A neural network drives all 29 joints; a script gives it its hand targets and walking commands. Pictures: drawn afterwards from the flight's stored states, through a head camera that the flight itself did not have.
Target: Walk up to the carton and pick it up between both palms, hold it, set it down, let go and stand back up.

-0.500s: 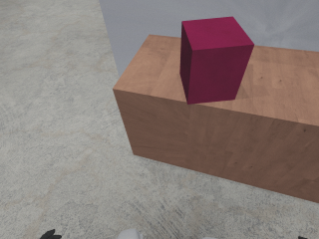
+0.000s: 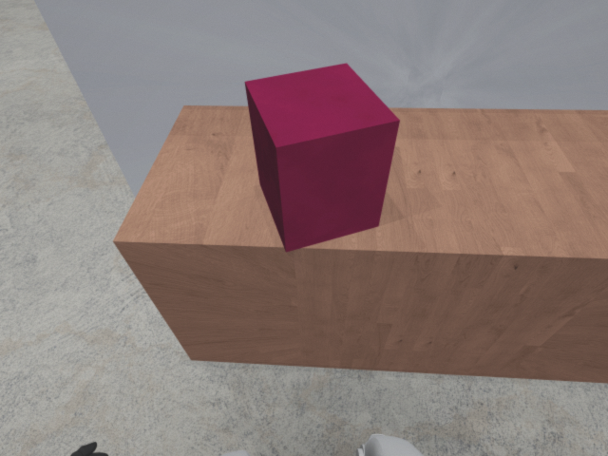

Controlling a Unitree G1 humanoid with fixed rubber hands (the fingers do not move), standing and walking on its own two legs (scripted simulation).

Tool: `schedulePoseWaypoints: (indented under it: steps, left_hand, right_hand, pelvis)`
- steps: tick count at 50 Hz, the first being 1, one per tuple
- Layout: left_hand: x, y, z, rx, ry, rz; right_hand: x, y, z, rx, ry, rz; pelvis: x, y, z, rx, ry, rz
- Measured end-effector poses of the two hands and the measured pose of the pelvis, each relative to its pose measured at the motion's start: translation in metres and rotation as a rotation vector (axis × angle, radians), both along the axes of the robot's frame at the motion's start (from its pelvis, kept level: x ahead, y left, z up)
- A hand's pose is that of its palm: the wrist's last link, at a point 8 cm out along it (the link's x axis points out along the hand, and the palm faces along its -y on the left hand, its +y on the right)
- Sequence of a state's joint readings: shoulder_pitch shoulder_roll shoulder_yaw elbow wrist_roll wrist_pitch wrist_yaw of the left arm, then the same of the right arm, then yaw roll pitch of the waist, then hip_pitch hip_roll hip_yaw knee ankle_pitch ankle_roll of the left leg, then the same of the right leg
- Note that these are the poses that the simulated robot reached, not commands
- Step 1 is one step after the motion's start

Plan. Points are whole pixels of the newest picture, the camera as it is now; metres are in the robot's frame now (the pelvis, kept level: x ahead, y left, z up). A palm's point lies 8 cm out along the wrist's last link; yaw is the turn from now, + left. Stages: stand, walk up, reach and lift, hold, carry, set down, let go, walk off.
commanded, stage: walk up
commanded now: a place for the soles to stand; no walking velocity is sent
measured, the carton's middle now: (315, 158) +0.62 -0.01 +0.03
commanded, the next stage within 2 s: none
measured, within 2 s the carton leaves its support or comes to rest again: neither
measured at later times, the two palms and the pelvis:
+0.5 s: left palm out of the picture +0.16 +0.33 -0.10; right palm out of the picture +0.10 -0.29 -0.11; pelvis +0.03 +0.02 +0.00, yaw -5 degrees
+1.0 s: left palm (102, 425) +0.19 +0.30 -0.08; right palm out of the picture +0.06 -0.31 -0.09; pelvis +0.04 +0.02 +0.03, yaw -10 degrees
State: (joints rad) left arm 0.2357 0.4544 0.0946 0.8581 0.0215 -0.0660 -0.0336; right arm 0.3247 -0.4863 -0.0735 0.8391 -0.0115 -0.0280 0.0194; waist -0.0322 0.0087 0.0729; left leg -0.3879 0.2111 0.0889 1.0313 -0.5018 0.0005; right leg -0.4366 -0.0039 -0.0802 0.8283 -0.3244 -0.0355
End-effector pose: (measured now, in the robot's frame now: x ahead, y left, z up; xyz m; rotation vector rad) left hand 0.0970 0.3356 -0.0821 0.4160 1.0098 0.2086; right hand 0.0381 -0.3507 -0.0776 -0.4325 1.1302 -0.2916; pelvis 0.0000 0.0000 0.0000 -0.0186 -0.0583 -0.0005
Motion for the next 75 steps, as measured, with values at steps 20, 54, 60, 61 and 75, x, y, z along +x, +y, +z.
schedulePoseWaypoints:
  steps: [20,54,60,61,75]
  left_hand:
    - [0.053,-0.009,-0.021,-0.005,0.100,-0.045]
    - [0.098,-0.032,0.009,-0.022,0.144,-0.143]
    - [0.093,0.003,0.009,-0.023,0.159,-0.090]
    - [0.093,0.012,0.008,-0.024,0.163,-0.074]
    - [0.200,0.025,0.002,-0.067,0.180,-0.132]
  right_hand:
    - [0.058,0.057,-0.030,0.119,-0.023,-0.048]
    - [0.024,0.043,-0.010,0.156,0.042,-0.218]
    - [0.036,0.049,0.005,0.111,0.072,-0.195]
    - [0.041,0.051,0.008,0.098,0.073,-0.189]
    - [0.070,0.085,0.029,0.053,0.053,-0.286]
  pelvis:
    - [0.033,0.020,-0.002,-0.001,0.009,-0.097]
    - [0.048,0.019,0.029,0.037,0.025,-0.170]
    - [0.076,0.034,0.032,0.009,0.031,-0.161]
    - [0.082,0.037,0.032,0.002,0.030,-0.154]
    - [0.174,0.055,0.039,0.037,-0.023,-0.213]
